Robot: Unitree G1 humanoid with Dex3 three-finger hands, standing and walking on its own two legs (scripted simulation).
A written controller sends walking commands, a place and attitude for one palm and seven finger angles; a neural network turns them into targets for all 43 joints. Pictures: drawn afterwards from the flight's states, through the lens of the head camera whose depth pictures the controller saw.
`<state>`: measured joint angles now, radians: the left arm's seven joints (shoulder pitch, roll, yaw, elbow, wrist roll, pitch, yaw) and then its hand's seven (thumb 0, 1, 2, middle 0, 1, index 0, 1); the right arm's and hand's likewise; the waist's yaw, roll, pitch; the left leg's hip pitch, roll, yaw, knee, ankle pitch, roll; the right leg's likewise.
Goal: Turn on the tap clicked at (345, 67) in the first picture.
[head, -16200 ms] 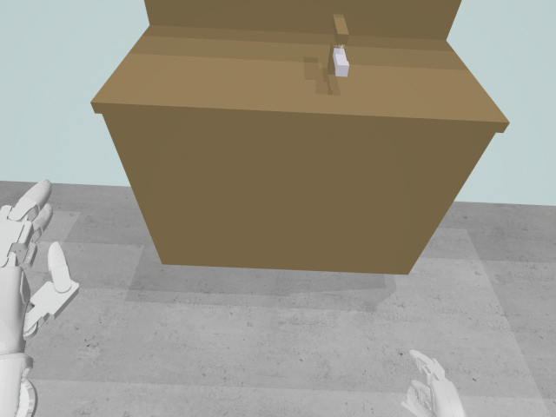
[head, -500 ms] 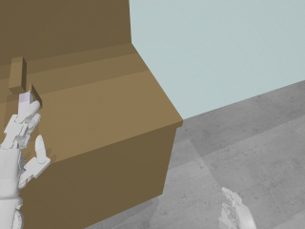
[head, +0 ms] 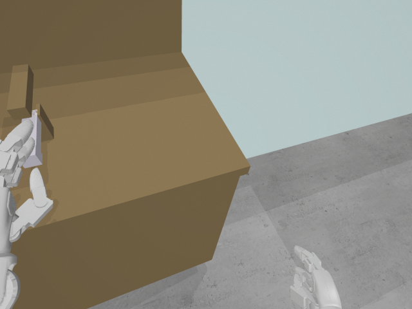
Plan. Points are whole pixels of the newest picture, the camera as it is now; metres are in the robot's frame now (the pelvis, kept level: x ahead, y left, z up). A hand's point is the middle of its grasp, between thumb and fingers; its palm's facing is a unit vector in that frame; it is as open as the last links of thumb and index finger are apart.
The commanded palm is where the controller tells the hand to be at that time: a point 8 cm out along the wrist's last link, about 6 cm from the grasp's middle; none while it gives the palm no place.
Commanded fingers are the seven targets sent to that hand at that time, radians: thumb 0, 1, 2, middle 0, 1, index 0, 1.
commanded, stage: look again from close up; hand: left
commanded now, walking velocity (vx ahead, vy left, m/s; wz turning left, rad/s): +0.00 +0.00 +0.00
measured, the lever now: (30, 156) +0.32 +0.35 +0.10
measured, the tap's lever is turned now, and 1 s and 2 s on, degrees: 0 0 0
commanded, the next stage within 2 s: turn the palm inward beside the body in 0.40 s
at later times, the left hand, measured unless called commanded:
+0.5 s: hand (39, 203) +0.21 +0.25 +0.16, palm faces +0.39 -0.86 -0.34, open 7.4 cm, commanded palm +0.16 +0.29 +0.17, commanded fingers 0.00 0.90 0.90 -0.20 -0.30 -0.20 -0.30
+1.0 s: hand (39, 221) +0.19 +0.24 +0.16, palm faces +0.63 -0.73 -0.26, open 7.4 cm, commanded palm +0.14 +0.26 +0.17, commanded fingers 0.00 0.90 0.90 -0.20 -0.30 -0.20 -0.30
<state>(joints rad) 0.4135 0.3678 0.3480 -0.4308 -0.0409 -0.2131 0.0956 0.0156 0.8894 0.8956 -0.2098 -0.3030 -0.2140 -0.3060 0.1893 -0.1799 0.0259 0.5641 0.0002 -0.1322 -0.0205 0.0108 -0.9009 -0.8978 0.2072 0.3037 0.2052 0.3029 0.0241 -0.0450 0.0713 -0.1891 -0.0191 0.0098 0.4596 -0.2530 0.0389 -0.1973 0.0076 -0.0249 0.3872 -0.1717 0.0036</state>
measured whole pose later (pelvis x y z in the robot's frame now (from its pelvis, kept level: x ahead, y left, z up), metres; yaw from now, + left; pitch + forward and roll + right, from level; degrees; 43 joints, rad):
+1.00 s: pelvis -0.01 -0.06 -0.02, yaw +4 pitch -1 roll +0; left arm 0.25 0.36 0.38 -0.32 -0.10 -0.09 0.18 0.02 0.89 0.90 -0.21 -0.30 -0.21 -0.31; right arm 0.17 -0.25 0.02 0.66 -0.02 -0.11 -0.02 0.01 -0.90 -0.90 0.21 0.30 0.20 0.30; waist 0.09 0.02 -0.01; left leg -0.32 0.01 -0.09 0.68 -0.34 -0.03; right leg -0.32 0.06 -0.09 0.65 -0.31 -0.08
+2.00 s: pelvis -0.01 -0.03 -0.02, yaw +4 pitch -2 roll +0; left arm 0.45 0.22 0.23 -0.55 -0.17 0.15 0.22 0.02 0.90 0.90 -0.20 -0.30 -0.21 -0.30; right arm 0.16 -0.21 0.06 0.66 0.00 -0.16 -0.07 0.01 -0.90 -0.90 0.21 0.30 0.21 0.30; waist 0.10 0.03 -0.04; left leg -0.28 -0.03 -0.05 0.64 -0.33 0.00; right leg -0.29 0.01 -0.05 0.64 -0.31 -0.04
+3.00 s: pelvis +0.01 -0.06 -0.02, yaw +5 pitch -1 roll +1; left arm 0.44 0.19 0.25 -0.50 -0.22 0.19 0.22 0.02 0.90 0.90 -0.20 -0.30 -0.21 -0.30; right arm 0.16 -0.23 0.03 0.68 0.01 -0.17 -0.09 0.01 -0.90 -0.90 0.21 0.30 0.20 0.30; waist 0.10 0.05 -0.05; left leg -0.25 -0.01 -0.08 0.61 -0.34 -0.03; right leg -0.27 0.04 -0.08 0.62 -0.34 -0.07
